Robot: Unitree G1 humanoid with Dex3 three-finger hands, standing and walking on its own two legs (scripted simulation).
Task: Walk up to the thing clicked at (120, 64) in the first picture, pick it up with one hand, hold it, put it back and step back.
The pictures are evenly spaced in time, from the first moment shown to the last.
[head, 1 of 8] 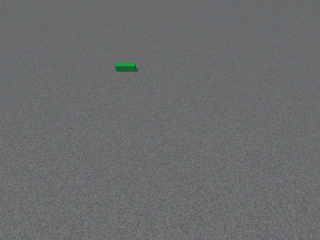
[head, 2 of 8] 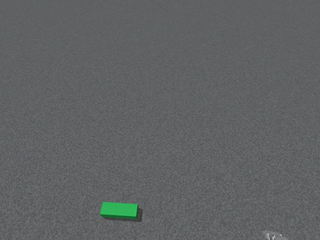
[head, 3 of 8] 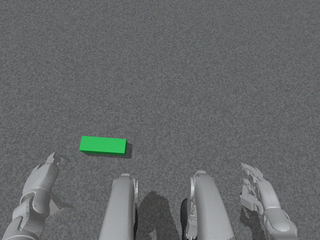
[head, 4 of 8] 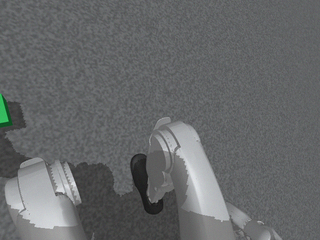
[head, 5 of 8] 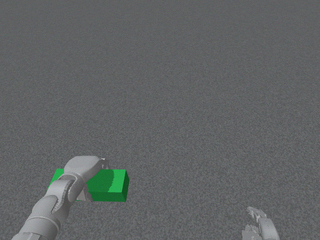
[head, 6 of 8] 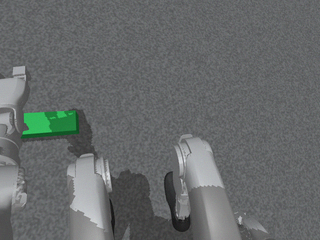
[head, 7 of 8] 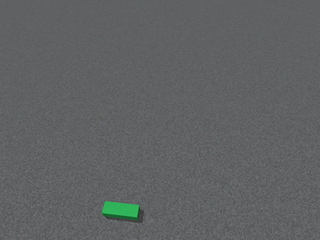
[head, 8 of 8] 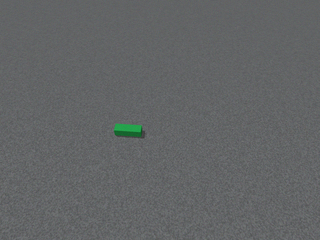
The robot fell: no
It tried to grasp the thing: yes
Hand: left
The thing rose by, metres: 0.67
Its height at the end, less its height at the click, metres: +0.00
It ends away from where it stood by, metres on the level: 0.02
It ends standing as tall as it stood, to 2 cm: yes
